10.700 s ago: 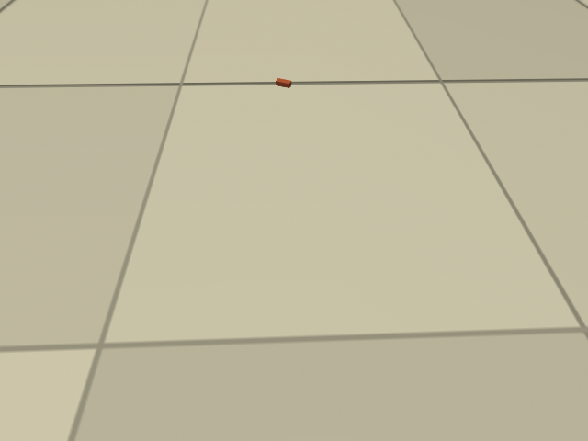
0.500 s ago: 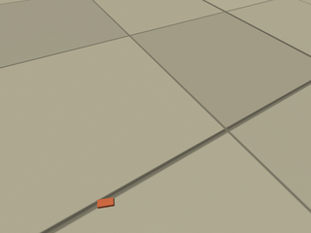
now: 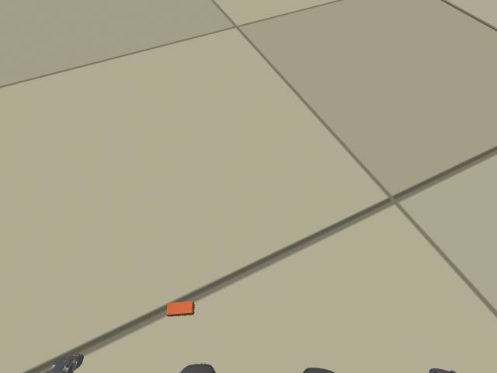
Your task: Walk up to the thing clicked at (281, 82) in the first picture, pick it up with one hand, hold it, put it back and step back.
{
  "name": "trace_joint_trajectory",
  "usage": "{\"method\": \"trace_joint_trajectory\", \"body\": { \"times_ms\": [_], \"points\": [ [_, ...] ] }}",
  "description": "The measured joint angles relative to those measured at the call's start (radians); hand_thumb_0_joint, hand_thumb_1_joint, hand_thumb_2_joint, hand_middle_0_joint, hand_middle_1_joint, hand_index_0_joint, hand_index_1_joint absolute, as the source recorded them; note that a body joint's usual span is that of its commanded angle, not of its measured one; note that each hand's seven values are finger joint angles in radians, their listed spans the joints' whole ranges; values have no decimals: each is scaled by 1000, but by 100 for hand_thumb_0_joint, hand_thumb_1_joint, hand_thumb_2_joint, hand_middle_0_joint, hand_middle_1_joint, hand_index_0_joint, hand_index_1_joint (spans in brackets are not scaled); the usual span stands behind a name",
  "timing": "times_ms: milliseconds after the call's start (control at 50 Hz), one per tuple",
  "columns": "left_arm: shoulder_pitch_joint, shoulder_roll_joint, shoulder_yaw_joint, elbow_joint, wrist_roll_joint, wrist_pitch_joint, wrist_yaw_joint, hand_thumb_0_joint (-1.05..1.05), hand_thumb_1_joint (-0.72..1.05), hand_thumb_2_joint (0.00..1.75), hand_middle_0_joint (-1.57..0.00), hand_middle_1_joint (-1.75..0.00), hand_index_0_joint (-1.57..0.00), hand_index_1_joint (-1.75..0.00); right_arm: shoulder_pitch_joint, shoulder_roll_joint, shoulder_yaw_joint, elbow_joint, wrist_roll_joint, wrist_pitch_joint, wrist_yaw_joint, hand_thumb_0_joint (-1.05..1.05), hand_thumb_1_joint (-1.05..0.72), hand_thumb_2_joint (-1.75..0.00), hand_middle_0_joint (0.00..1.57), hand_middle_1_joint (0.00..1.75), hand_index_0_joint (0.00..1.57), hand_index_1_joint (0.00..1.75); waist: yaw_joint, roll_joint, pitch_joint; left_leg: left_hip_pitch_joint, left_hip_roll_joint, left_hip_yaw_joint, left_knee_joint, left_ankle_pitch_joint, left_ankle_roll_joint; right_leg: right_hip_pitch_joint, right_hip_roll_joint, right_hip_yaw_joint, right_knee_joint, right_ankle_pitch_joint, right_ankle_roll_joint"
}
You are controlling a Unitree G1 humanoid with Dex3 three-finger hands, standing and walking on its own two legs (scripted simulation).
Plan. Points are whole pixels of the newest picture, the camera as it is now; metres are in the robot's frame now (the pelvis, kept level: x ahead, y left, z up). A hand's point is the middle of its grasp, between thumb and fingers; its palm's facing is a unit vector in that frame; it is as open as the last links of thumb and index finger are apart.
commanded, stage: walk up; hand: left
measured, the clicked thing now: (180, 308) +0.39 +0.27 -0.74
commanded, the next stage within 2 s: stand in 1.68 s
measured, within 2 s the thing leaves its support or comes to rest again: neither
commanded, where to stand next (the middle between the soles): +0.02 +0.02 m, yaw -3 degrees
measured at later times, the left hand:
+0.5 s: hand out of the picture +0.11 +0.28 -0.14, palm faces -0.04 -0.93 -0.36, open 7.4 cm
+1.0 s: hand out of the picture +0.08 +0.27 -0.13, palm faces -0.06 -0.94 -0.34, open 7.4 cm
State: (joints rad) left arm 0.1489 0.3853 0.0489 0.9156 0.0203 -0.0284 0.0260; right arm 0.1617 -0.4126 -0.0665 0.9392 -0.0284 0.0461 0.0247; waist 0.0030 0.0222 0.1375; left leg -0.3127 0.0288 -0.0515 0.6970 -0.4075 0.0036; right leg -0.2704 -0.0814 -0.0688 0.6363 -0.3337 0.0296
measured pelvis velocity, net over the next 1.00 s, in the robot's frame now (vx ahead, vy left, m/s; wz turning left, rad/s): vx -0.01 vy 0.02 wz -0.05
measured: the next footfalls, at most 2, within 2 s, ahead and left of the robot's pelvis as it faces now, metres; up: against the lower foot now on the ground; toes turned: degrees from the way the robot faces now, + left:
left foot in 0.02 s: +0.05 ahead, +0.14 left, +0.00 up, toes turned -2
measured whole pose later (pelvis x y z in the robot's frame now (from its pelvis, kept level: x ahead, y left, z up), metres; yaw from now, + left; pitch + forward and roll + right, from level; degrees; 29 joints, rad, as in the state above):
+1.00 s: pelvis -0.01 +0.02 +0.03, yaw -3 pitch -3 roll +0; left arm 0.09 0.35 0.02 1.16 0.01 0.00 -0.01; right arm 0.09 -0.35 -0.01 1.14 -0.01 0.00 0.01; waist 0.00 -0.01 0.07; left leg -0.10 0.01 0.03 0.31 -0.15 -0.01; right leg -0.11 -0.01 0.02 0.31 -0.14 0.01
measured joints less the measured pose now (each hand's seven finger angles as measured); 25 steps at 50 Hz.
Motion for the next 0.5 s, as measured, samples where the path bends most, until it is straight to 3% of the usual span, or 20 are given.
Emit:
{"method": "trace_joint_trajectory", "body": {
  "times_ms": [20,60,120,160,240,280,320,420,500],
  "points": [
    [-6,12,0,-1,-3,5,1,1,90,90,-21,-30,-21,-30,-6,0,-5,-2,0,-6,0,1,-91,-89,21,30,20,29,-1,-14,5,14,-9,11,-38,72,-7,-12,-17,6,34,-19,9],
    [-20,34,4,6,-12,21,5,1,90,90,-21,-30,-21,-30,-21,14,-8,-3,-5,-16,-2,1,-91,-89,21,30,20,29,8,-58,18,31,-40,41,-43,80,-11,-38,-42,51,105,-36,-8],
    [-32,43,-1,29,-22,41,11,1,90,90,-20,-30,-21,-30,-19,29,5,-12,1,-29,-1,1,-91,-89,21,30,20,29,-8,-45,3,32,-28,21,-47,70,1,-62,31,90,213,-203,-34],
    [-30,50,-2,38,-27,37,8,1,90,90,-20,-30,-20,-30,-20,41,17,-12,4,-31,-7,1,-90,-89,21,30,20,29,-4,-48,-9,41,-24,24,-71,78,3,-65,57,101,226,-219,-45],
    [-23,47,-7,55,-31,27,2,1,90,90,-20,-30,-20,-30,-41,52,35,-13,13,-38,-16,1,-90,-89,21,30,20,30,5,-46,-8,53,-20,45,-70,70,1,-13,65,71,82,-134,-42],
    [-24,32,-11,71,-24,20,2,1,90,90,-20,-30,-20,-30,-55,47,39,-10,23,-33,-18,1,-90,-89,21,30,20,30,8,-29,0,54,-12,51,-40,50,-2,33,74,60,-30,10,-37],
    [-23,6,-20,88,-15,14,-1,1,90,90,-20,-30,-20,-30,-69,41,41,2,37,-26,-22,1,-90,-89,21,30,20,30,1,9,7,63,5,38,-30,43,-6,58,91,47,-51,23,-27],
    [-23,-19,-41,113,-18,24,-21,1,90,90,-20,-30,-20,-30,-70,58,51,42,39,-34,-19,1,-90,-89,21,30,20,30,3,-13,-24,123,-34,59,-146,98,-1,72,51,68,-71,18,-14],
    [-48,-26,-44,130,-20,21,-26,1,90,90,-20,-30,-21,-30,-77,66,64,82,37,-42,-14,1,-90,-89,21,30,20,30,8,-20,-30,155,-30,64,-209,133,0,102,56,72,-134,56,-13]
  ]
}}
